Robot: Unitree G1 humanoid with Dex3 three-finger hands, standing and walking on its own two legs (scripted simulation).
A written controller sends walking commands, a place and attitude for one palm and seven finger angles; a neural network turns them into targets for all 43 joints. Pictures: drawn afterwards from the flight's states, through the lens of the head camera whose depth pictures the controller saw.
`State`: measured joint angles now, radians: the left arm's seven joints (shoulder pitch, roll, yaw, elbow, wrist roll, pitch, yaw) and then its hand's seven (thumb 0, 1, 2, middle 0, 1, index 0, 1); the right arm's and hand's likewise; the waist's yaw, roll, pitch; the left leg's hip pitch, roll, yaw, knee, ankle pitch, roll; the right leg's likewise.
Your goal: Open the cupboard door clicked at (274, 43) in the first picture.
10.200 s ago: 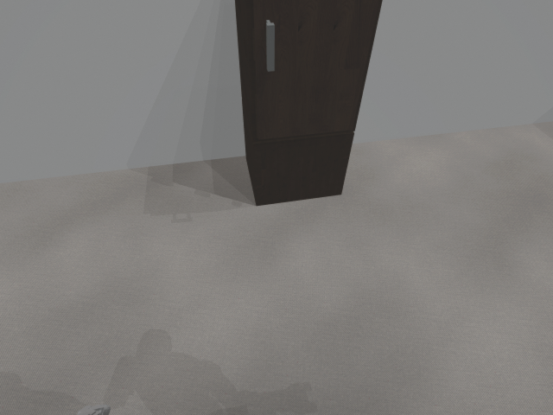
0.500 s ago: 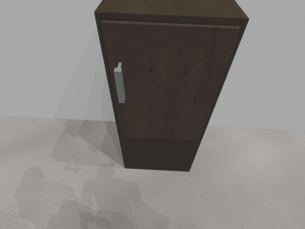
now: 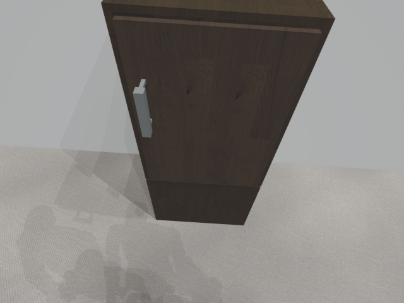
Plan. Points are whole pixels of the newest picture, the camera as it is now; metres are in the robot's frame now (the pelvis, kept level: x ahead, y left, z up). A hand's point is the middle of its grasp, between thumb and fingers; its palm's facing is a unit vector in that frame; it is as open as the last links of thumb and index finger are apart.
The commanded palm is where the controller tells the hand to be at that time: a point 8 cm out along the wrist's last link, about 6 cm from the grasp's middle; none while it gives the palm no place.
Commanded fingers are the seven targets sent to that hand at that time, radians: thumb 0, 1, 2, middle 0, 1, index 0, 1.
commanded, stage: come to a stop and stand still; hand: left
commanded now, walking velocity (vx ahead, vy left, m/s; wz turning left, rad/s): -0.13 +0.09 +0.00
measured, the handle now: (145, 108) +0.54 +0.19 +0.05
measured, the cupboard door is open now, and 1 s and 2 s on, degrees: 0 0 0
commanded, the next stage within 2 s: look again from close up in 0.76 s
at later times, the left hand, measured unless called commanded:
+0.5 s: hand out of the picture +0.03 +0.22 -0.16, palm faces +0.02 -0.96 -0.27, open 7.4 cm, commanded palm none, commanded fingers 0.00 0.90 0.90 -0.20 -0.30 -0.20 -0.30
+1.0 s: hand out of the picture -0.03 +0.21 -0.16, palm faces -0.04 -0.97 -0.24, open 7.4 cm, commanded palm none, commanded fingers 0.00 0.90 0.90 -0.20 -0.30 -0.20 -0.30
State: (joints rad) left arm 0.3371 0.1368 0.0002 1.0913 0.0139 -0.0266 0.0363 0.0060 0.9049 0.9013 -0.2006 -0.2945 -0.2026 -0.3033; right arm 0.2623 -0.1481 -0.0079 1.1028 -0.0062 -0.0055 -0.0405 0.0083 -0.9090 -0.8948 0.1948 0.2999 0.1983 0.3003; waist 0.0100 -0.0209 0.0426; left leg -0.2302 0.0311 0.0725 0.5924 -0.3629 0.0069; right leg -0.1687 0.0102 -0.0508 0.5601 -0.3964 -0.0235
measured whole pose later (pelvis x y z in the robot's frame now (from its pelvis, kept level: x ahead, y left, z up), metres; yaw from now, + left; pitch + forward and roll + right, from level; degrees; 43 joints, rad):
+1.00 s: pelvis -0.04 +0.02 +0.01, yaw -1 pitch -1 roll +0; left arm 0.26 0.22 -0.02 1.08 0.01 -0.01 0.02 0.01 0.90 0.90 -0.20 -0.29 -0.20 -0.30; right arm 0.26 -0.23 0.00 1.10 -0.01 -0.01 -0.02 0.01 -0.91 -0.89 0.20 0.30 0.20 0.30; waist 0.00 -0.01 0.04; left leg -0.23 -0.01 0.07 0.47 -0.23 0.03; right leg -0.18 -0.02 -0.02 0.48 -0.29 0.00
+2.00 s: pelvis -0.08 -0.02 -0.08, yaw +1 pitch +12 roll -2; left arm 0.32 0.27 0.29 0.15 -0.35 -0.45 -0.43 0.02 0.44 0.71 -0.23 -0.59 -0.24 -0.60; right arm 0.19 -0.24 0.00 0.59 0.03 -0.25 -0.09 0.01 -0.90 -0.89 0.20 0.30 0.20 0.30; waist 0.04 0.02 -0.13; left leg -0.88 0.05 -0.04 1.15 -0.48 -0.02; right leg -0.77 0.02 -0.13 1.12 -0.55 -0.06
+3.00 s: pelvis -0.06 +0.02 -0.02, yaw +1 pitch +6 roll -3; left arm -0.03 0.42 0.40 0.37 -0.34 -0.20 -0.47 -0.01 -0.50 0.31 -0.30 -1.19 -0.30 -1.20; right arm 0.27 -0.27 0.06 0.58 0.04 -0.20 -0.10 0.01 -0.90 -0.89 0.20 0.30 0.20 0.30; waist 0.01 0.03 -0.07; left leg -0.59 0.02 0.01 0.84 -0.36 0.04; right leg -0.48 0.00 -0.08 0.77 -0.40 0.00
